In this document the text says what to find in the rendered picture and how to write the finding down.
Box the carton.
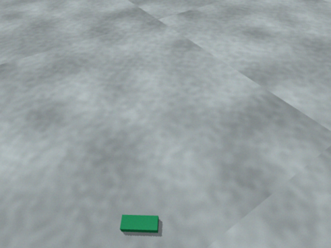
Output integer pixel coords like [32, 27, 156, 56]
[120, 215, 159, 233]

